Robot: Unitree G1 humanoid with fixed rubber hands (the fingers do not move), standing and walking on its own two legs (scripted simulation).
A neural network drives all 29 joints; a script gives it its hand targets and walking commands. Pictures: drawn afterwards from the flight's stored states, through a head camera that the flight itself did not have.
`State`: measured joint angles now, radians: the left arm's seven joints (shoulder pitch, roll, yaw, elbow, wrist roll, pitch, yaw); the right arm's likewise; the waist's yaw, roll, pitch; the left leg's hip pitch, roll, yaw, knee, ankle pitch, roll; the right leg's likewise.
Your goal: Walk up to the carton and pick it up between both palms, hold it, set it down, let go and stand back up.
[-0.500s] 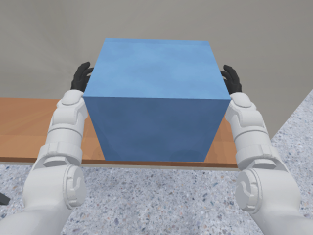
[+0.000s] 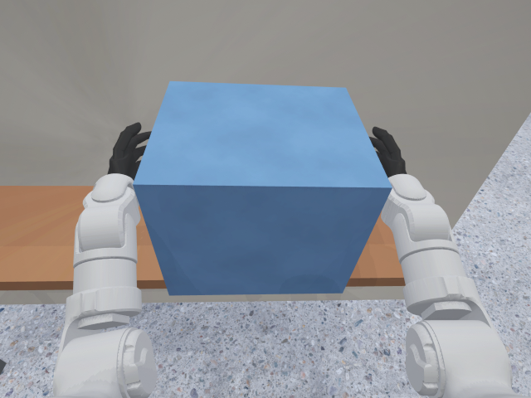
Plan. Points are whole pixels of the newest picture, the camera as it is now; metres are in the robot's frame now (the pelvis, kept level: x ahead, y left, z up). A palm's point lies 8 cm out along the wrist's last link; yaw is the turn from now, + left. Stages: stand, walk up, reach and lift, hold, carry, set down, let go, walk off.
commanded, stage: reach and lift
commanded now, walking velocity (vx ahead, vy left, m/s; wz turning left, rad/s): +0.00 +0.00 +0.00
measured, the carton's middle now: (258, 190) +0.44 +0.04 +0.11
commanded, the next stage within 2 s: hold in 1.56 s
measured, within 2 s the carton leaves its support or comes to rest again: neither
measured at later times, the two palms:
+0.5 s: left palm (131, 187) +0.35 +0.20 +0.19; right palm (416, 203) +0.36 -0.18 +0.17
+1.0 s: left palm (148, 186) +0.35 +0.18 +0.19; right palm (432, 214) +0.35 -0.21 +0.17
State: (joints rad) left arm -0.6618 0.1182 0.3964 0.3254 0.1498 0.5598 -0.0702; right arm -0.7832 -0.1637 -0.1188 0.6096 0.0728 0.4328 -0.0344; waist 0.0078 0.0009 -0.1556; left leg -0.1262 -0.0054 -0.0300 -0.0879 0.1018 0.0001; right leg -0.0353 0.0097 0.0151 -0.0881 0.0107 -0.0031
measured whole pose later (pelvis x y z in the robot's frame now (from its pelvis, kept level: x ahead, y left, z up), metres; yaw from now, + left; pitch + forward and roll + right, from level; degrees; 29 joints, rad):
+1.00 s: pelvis +0.01 +0.00 +0.00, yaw -2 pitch -1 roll +0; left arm -0.44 0.03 0.37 -0.22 0.20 0.91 -0.14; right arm -0.50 -0.24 0.01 0.10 0.24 0.68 -0.13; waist -0.07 0.00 -0.03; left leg 0.05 0.00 0.01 -0.09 0.05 0.00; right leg 0.13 0.01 0.04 -0.08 -0.03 0.00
